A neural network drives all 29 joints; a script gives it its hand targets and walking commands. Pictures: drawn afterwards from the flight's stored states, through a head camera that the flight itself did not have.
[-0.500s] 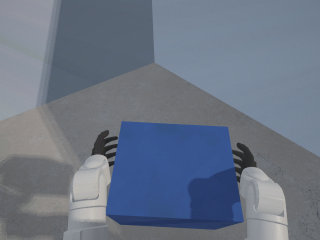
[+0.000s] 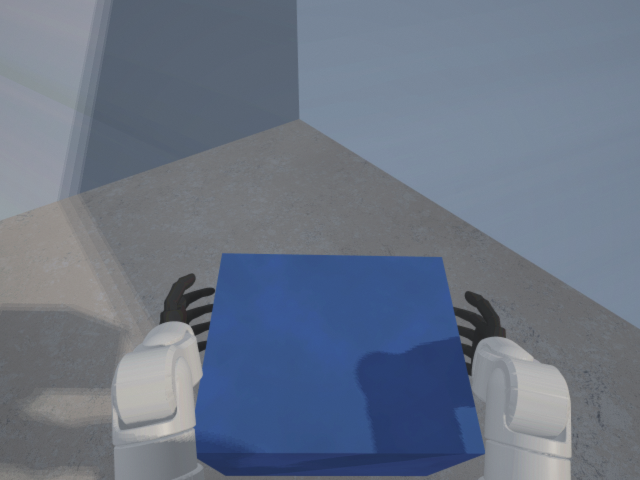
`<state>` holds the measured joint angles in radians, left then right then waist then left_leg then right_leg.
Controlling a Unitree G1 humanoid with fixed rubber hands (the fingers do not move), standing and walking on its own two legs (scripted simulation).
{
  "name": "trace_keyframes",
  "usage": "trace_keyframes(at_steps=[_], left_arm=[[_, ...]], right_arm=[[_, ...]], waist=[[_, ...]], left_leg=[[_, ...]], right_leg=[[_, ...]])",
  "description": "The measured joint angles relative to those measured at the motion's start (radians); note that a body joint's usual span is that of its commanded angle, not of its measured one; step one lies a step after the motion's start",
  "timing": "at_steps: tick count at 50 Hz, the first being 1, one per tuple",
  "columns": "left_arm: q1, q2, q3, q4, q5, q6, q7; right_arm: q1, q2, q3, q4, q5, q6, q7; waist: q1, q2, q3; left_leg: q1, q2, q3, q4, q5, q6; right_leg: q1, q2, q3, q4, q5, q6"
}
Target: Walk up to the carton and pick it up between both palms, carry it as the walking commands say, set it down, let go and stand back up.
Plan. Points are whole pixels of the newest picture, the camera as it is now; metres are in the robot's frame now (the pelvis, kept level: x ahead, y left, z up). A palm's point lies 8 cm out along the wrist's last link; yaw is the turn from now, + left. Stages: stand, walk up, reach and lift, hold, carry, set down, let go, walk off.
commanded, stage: carry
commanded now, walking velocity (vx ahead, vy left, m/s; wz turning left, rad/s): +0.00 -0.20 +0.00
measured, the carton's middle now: (329, 370) +0.27 +0.01 +0.01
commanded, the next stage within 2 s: none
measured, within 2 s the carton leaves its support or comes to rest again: neither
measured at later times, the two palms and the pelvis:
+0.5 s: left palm (257, 376) +0.21 +0.09 +0.10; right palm (596, 410) +0.20 -0.26 +0.08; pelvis -0.06 -0.08 +0.00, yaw -1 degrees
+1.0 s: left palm (232, 385) +0.20 +0.11 +0.10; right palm (578, 414) +0.19 -0.23 +0.09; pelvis -0.07 -0.06 +0.00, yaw +0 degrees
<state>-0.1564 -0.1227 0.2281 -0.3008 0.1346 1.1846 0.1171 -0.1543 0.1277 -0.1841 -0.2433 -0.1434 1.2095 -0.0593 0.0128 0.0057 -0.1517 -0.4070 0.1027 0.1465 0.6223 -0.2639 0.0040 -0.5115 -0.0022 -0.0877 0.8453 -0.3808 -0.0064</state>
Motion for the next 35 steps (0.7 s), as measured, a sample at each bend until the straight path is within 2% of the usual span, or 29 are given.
trace_keyframes(at_steps=[2, 5, 7, 8, 9, 12, 15, 17, 19, 20, 29, 35], left_arm=[[0.002, -0.004, 0.000, -0.001, -0.006, -0.002, 0.000], [-0.008, -0.011, -0.006, -0.002, -0.007, -0.009, 0.004], [-0.023, -0.012, -0.010, 0.000, -0.003, -0.011, 0.003], [-0.030, -0.015, -0.017, 0.007, -0.002, -0.016, 0.008], [-0.035, -0.017, -0.031, 0.026, 0.002, -0.026, 0.015], [-0.046, -0.017, -0.064, 0.058, 0.009, -0.024, 0.032], [-0.050, -0.018, -0.067, 0.052, 0.022, -0.022, 0.031], [-0.054, -0.019, -0.058, 0.047, 0.030, -0.021, 0.028], [-0.059, -0.019, -0.043, 0.052, 0.035, -0.025, 0.026], [-0.058, -0.019, -0.034, 0.058, 0.034, -0.027, 0.024], [-0.039, -0.016, -0.020, 0.071, 0.008, -0.012, 0.047], [-0.061, -0.019, -0.015, 0.099, 0.003, -0.010, 0.067]], right_arm=[[0.016, 0.005, 0.001, -0.025, -0.007, 0.004, -0.001], [0.016, 0.003, -0.007, -0.041, -0.013, 0.003, 0.004], [0.011, 0.003, -0.015, -0.049, -0.016, 0.002, 0.007], [0.007, -0.003, -0.018, -0.049, -0.016, -0.002, 0.008], [0.007, -0.014, -0.022, -0.047, -0.012, -0.003, 0.007], [0.005, -0.041, -0.034, -0.040, 0.004, 0.014, 0.007], [-0.005, -0.049, -0.032, -0.038, 0.025, 0.016, -0.005], [-0.018, -0.047, -0.028, -0.031, 0.030, 0.013, -0.013], [-0.027, -0.039, -0.023, -0.014, 0.029, 0.000, -0.021], [-0.030, -0.032, -0.024, -0.004, 0.027, -0.004, -0.023], [-0.028, -0.017, -0.019, 0.024, 0.000, 0.008, -0.019], [-0.046, -0.019, -0.036, 0.059, -0.006, -0.003, -0.009]], waist=[[0.002, 0.007, 0.000], [-0.002, 0.027, 0.004], [-0.007, 0.033, 0.007], [-0.007, 0.044, 0.013], [-0.009, 0.056, 0.018], [-0.022, 0.054, 0.031], [-0.038, 0.047, 0.037], [-0.044, 0.042, 0.036], [-0.044, 0.026, 0.039], [-0.041, 0.013, 0.042], [-0.006, 0.008, 0.021], [-0.007, 0.013, 0.006]], left_leg=[[0.004, 0.017, -0.005, -0.024, 0.019, -0.013], [-0.012, 0.050, -0.018, -0.030, 0.040, -0.035], [-0.033, 0.067, -0.026, -0.008, 0.040, -0.052], [-0.045, 0.082, -0.034, 0.012, 0.035, -0.063], [-0.053, 0.089, -0.048, 0.026, 0.010, -0.070], [-0.076, 0.047, -0.074, 0.128, -0.161, -0.065], [-0.067, 0.005, -0.067, 0.162, -0.192, -0.052], [-0.021, -0.018, -0.051, 0.079, -0.133, -0.040], [0.019, -0.034, -0.045, -0.019, 0.016, -0.017], [0.027, -0.037, -0.042, -0.030, 0.037, -0.013], [0.053, -0.029, -0.050, -0.075, 0.057, -0.028], [0.043, -0.031, -0.051, -0.062, 0.063, -0.018]], right_leg=[[0.012, -0.016, 0.011, 0.000, 0.004, 0.010], [0.062, -0.031, 0.009, -0.104, 0.026, 0.020], [0.129, -0.036, -0.009, -0.250, 0.067, 0.021], [0.145, -0.029, -0.026, -0.295, 0.144, 0.016], [0.141, -0.019, -0.035, -0.292, 0.167, 0.007], [0.128, -0.022, -0.041, -0.270, 0.144, -0.014], [0.114, -0.027, -0.042, -0.268, 0.147, -0.025], [0.101, -0.025, -0.042, -0.258, 0.150, -0.030], [0.092, -0.027, -0.041, -0.242, 0.150, -0.035], [0.096, -0.029, -0.038, -0.246, 0.153, -0.031], [0.131, -0.019, -0.054, -0.307, 0.201, -0.054], [0.126, -0.025, -0.059, -0.304, 0.210, -0.049]])
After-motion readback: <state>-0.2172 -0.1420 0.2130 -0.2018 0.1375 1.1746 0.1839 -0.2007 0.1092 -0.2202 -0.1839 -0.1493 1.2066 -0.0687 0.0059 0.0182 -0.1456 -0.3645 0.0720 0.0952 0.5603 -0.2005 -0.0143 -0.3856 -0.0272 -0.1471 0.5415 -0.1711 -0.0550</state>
